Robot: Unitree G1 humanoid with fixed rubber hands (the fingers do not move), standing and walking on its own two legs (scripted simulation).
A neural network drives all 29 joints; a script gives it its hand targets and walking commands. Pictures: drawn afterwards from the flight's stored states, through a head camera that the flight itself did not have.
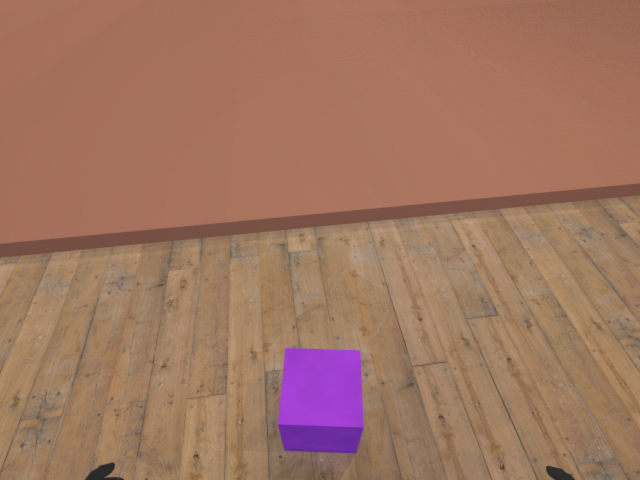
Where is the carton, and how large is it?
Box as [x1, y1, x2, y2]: [278, 348, 363, 452]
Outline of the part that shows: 285,348 278,418 278,426 284,450 355,452 363,427 359,350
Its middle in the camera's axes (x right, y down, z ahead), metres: +0.01 +0.48 +1.10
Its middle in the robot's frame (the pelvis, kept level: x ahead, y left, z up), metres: +0.44 +0.01 -0.66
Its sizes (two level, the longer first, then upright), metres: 0.210 0.200 0.250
